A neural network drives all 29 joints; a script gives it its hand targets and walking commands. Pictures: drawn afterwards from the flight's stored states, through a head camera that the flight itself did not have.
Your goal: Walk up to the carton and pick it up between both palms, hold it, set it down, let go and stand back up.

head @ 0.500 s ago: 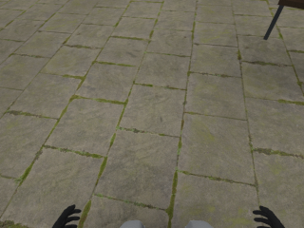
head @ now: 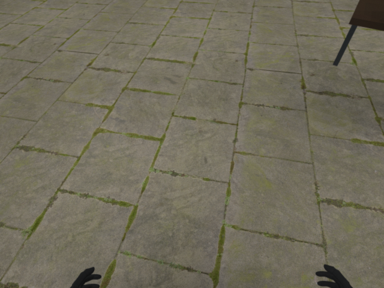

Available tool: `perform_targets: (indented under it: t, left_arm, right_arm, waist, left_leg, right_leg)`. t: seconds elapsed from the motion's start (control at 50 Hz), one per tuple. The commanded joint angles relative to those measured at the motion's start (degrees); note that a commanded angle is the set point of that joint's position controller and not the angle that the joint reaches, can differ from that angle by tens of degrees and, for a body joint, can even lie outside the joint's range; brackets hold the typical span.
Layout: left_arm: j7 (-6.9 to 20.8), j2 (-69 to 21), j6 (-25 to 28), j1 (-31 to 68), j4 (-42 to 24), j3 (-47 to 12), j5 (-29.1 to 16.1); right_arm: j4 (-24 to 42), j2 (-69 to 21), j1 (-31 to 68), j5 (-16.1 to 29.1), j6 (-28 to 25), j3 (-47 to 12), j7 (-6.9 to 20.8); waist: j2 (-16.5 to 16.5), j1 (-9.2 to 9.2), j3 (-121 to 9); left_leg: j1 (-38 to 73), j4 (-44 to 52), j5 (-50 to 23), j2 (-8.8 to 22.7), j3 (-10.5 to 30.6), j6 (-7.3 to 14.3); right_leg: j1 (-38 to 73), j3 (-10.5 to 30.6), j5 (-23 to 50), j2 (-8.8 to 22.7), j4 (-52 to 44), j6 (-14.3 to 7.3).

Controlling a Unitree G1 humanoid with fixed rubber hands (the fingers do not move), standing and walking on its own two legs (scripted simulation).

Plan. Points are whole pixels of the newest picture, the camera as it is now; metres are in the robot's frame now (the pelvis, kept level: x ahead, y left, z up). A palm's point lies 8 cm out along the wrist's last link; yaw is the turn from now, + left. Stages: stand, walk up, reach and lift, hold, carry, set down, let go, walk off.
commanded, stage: stand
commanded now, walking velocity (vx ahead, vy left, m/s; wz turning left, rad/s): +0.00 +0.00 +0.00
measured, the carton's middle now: out of the picture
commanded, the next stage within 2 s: walk up in 1.14 s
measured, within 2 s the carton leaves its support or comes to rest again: neither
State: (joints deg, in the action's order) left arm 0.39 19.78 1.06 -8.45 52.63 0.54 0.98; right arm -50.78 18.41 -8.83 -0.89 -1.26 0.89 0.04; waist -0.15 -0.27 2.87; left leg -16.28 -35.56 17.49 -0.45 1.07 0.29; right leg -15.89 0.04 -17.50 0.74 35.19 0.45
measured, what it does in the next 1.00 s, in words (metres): stands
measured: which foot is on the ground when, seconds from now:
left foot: down 0.00-1.00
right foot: down 0.00-1.00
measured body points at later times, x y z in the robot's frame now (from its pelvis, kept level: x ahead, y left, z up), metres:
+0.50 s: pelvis +0.00 +0.00 +0.01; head +0.01 +0.01 +0.46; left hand +0.10 +0.29 -0.12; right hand +0.09 -0.29 -0.11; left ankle +0.02 +0.12 -0.73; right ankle +0.02 -0.13 -0.73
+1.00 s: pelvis +0.00 +0.01 +0.02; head +0.01 +0.01 +0.47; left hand +0.07 +0.31 -0.11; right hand +0.09 -0.28 -0.11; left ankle +0.02 +0.12 -0.73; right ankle +0.02 -0.13 -0.73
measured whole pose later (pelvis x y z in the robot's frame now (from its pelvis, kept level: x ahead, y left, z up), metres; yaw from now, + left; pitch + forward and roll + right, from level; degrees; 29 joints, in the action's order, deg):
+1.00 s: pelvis +0.00 +0.01 +0.02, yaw +1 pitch -3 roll +0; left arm 0.6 20.2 0.8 -7.2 63.5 0.1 0.8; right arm -62.0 18.5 -6.5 -0.4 -1.1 0.4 0.2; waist -0.3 -0.4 3.4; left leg -8.3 -20.7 9.9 -1.1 1.4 0.6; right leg -7.8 -0.4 -10.1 1.5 20.3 1.2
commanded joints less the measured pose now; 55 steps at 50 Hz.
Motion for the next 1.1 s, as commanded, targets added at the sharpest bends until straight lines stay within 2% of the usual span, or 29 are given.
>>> perform_targets:
  t: [0.0,0.04,0.12,0.16,0.2,0.3,0.32,0.36,0.42,0.44,0.46,0.52,0.56,0.58,0.62,0.64,0.66,0.72,0.76,0.78,0.84,0.86,0.88,0.9,0.94,0.98,1.02,1.06,1.08]
  left_arm:
    - [-0.3,10.8,1.9,3.6,-2.8,2.8,-0.2]
    - [-0.5,11.4,1.9,3.7,-1.5,2.5,0.0]
    - [-0.6,11.3,2.4,2.3,-0.2,2.2,-0.6]
    - [-0.6,11.3,2.5,4.1,-0.4,2.1,-0.2]
    - [-0.4,9.3,2.1,4.6,0.3,1.6,-0.5]
    - [-0.7,11.8,1.6,4.5,3.4,2.0,-0.2]
    - [-0.9,10.9,1.7,3.9,2.9,1.5,-0.7]
    - [-0.7,9.4,1.4,3.7,3.2,0.9,-0.6]
    - [-1.0,10.7,1.7,4.7,4.1,1.4,-0.3]
    - [-0.8,12.2,1.5,4.9,4.5,1.7,-0.5]
    - [-0.9,11.0,1.7,7.0,3.9,1.5,-0.1]
    - [-0.7,10.9,1.1,4.2,5.3,1.5,-0.4]
    - [-0.8,9.6,1.0,4.4,5.5,1.2,-0.5]
    - [-1.0,10.9,1.3,5.4,5.5,1.1,-0.6]
    - [-0.8,9.3,1.2,4.2,5.7,1.3,-0.7]
    - [-0.8,10.3,1.5,5.1,5.5,1.4,-0.3]
    - [-0.7,10.5,1.2,6.6,5.1,1.6,-0.2]
    - [-1.0,10.0,0.9,5.1,6.2,1.6,-0.3]
    - [-0.7,11.7,1.3,5.6,6.1,2.0,-0.2]
    - [-0.4,11.8,0.9,4.2,6.4,2.1,-0.4]
    - [-0.5,10.4,1.1,5.0,6.2,1.8,-0.5]
    - [-0.4,10.9,1.6,4.1,7.0,1.9,-0.2]
    - [-0.4,10.6,1.5,3.7,7.2,1.8,-0.3]
    - [-0.3,11.5,1.3,6.2,5.9,1.6,0.0]
    - [-0.8,9.4,0.9,5.0,6.5,1.4,-0.4]
    - [-0.8,10.5,1.1,3.8,7.1,1.5,-0.4]
    - [-0.7,12.6,1.2,2.9,6.9,1.7,-0.6]
    - [-0.7,12.3,1.2,3.9,7.1,2.1,-0.4]
    - [-0.8,11.4,0.8,3.0,7.1,1.9,-0.6]
  right_arm:
    - [2.0,10.8,2.3,0.1,-1.7,2.2,-0.2]
    - [1.5,11.6,2.0,0.3,-1.4,3.0,-0.4]
    - [-0.8,11.7,2.9,0.3,-1.4,2.6,0.3]
    - [-1.1,11.1,2.4,0.4,-1.6,2.2,0.2]
    - [-1.0,12.7,4.2,0.0,-1.8,2.0,-0.1]
    - [-3.6,13.2,5.1,0.2,-1.3,2.3,-0.2]
    - [-3.6,13.0,2.9,0.3,-1.1,2.2,-0.2]
    - [-4.2,14.3,3.7,0.3,-1.6,2.2,-0.4]
    - [-4.3,12.0,5.5,0.3,-1.2,2.0,-0.3]
    - [-4.6,11.7,4.3,0.7,-1.6,2.1,-0.5]
    - [-5.3,12.9,5.2,0.4,-1.3,2.1,-0.7]
    - [-5.6,13.5,4.3,0.4,-1.6,2.0,-0.2]
    - [-5.9,13.1,4.2,0.1,-1.5,2.1,-0.7]
    - [-5.8,13.4,5.3,0.3,-1.4,2.0,-0.4]
    - [-7.2,13.0,4.2,0.8,-1.2,1.9,-0.5]
    - [-7.0,13.5,5.3,0.7,-1.0,2.1,-0.7]
    - [-7.1,13.6,5.1,0.6,-0.9,2.2,-1.0]
    - [-6.3,13.3,6.2,0.6,-1.1,2.2,-0.6]
    - [-6.8,13.0,6.6,0.0,-1.1,1.9,-0.4]
    - [-6.3,13.3,6.2,0.4,-1.0,2.2,-0.5]
    - [-7.7,11.5,4.2,0.7,-1.2,1.8,-0.4]
    - [-7.6,11.2,4.3,0.7,-1.1,1.5,-0.6]
    - [-6.8,12.0,5.7,0.5,-1.3,1.8,-0.5]
    - [-7.2,12.4,6.6,0.3,-1.2,1.5,-0.6]
    - [-7.2,13.0,6.4,0.5,-1.0,1.8,-0.5]
    - [-7.6,12.5,4.6,0.7,-1.4,1.8,-0.2]
    - [-8.4,13.1,5.1,0.3,-1.0,1.5,-0.3]
    - [-8.4,12.3,4.6,0.7,-0.8,1.7,-0.5]
    - [-8.2,12.7,4.6,0.7,-1.2,1.6,-0.5]
  waist:
    - [-2.5,0.06,-4.3]
    - [-1.8,1.45,-2.9]
    - [1.0,0.06,-7.1]
    - [-3.6,1.07,-5.4]
    - [-0.2,0.2,-6.0]
    - [-0.6,-0.04,-5.1]
    - [2.4,0.18,-5.2]
    - [3.3,-0.07,-4.8]
    - [1.0,0.23,-6.4]
    - [-3.0,0.3,-6.4]
    - [0.3,-0.01,-5.5]
    - [1.5,0.22,-4.6]
    - [-0.3,-0.25,-3.8]
    - [2.4,0.59,-3.5]
    - [-1.0,-0.09,-4.1]
    - [1.9,-0.36,-3.1]
    - [-0.4,-0.29,-3.9]
    - [0.2,0.27,-2.8]
    - [2.3,-0.79,-2.8]
    - [2.6,0.14,-3.9]
    - [-2.5,0.09,-3.6]
    - [0.2,0.56,-3.9]
    - [0.5,0.34,-4.6]
    - [-2.6,-0.27,-4.1]
    - [0.5,0.18,-4.1]
    - [-0.4,0.52,-4.7]
    - [3.6,-0.6,-2.9]
    - [-1.2,0.35,-5.4]
    - [0.9,-0.28,-4.9]
  left_leg:
    - [1.2,10.6,-1.7,5.1,6.3,2.9]
    - [3.8,8.9,-3.8,4.7,5.3,3.1]
    - [5.1,9.0,-7.2,4.7,5.6,2.8]
    - [5.5,9.5,-9.1,5.7,6.3,2.7]
    - [6.6,10.6,-10.8,6.0,6.4,2.7]
    - [6.2,13.3,-10.8,6.4,6.7,2.5]
    - [5.6,13.7,-10.5,6.0,6.0,2.5]
    - [5.8,14.8,-10.7,5.9,5.6,2.1]
    - [6.7,15.7,-12.9,7.1,7.1,2.5]
    - [7.5,15.7,-12.0,6.9,7.3,2.2]
    - [7.8,16.0,-13.4,6.4,6.2,1.8]
    - [7.8,17.3,-11.5,6.5,6.5,1.8]
    - [6.7,17.9,-12.3,7.0,6.9,2.0]
    - [6.9,18.1,-10.5,6.6,6.8,1.6]
    - [8.0,18.5,-10.2,6.7,6.7,1.5]
    - [7.4,18.1,-9.9,6.5,6.5,1.8]
    - [6.8,17.8,-9.7,6.5,5.8,1.5]
    - [7.1,20.3,-6.8,6.8,7.2,1.6]
    - [5.8,20.0,-6.2,6.8,7.4,1.7]
    - [6.1,19.4,-6.5,6.0,6.3,1.3]
    - [6.9,18.6,-8.2,6.4,6.7,1.3]
    - [7.6,18.7,-8.5,6.6,6.4,1.7]
    - [8.6,18.5,-8.9,6.4,6.4,1.7]
    - [8.1,19.4,-8.9,7.0,7.2,1.8]
    - [8.5,19.0,-8.4,6.4,6.3,1.4]
    - [8.6,18.2,-9.9,6.3,6.7,1.4]
    - [7.1,19.3,-10.6,5.9,6.2,1.3]
    - [9.3,18.6,-12.6,6.4,6.1,1.2]
    - [8.2,19.0,-12.5,6.4,6.9,1.6]
  right_leg:
    - [1.5,6.2,1.6,4.7,-9.4,-3.8]
    - [-1.1,7.9,2.5,5.4,-12.1,-4.0]
    - [3.4,7.5,6.9,6.0,-12.0,-3.2]
    - [1.5,6.6,10.2,5.6,-11.3,-3.5]
    - [3.5,6.1,11.0,5.2,-12.2,-2.8]
    - [4.7,4.9,9.8,5.3,-13.4,-2.6]
    - [6.1,5.6,9.3,5.3,-13.1,-2.7]
    - [6.9,5.8,10.5,5.5,-14.7,-2.4]
    - [8.2,4.5,12.6,5.7,-14.5,-2.4]
    - [8.5,4.8,10.6,5.6,-15.0,-2.1]
    - [8.0,4.9,10.6,5.9,-15.3,-2.1]
    - [7.5,4.7,9.2,5.4,-16.3,-1.9]
    - [8.7,5.1,9.8,5.8,-16.5,-1.8]
    - [7.9,4.8,9.4,6.0,-16.7,-1.8]
    - [8.4,5.0,8.7,5.9,-17.5,-1.8]
    - [8.3,5.7,9.6,6.2,-17.8,-1.9]
    - [8.7,6.0,9.9,6.5,-18.3,-2.1]
    - [6.9,5.2,7.4,5.7,-17.8,-2.1]
    - [9.0,5.0,7.1,6.0,-18.5,-1.9]
    - [9.7,4.8,9.4,6.0,-18.2,-1.8]
    - [8.0,5.5,7.9,5.8,-19.7,-1.5]
    - [8.5,5.5,8.0,6.2,-18.8,-1.9]
    - [8.6,5.5,9.1,6.5,-18.9,-2.3]
    - [8.1,5.0,9.2,6.5,-18.3,-1.9]
    - [8.0,5.0,8.5,6.0,-19.0,-0.9]
    - [8.6,5.2,9.5,5.9,-19.2,-1.8]
    - [9.6,5.2,11.0,6.6,-18.2,-1.8]
    - [9.9,4.6,11.9,6.6,-18.1,-1.8]
    - [10.3,4.7,11.4,6.4,-18.1,-1.6]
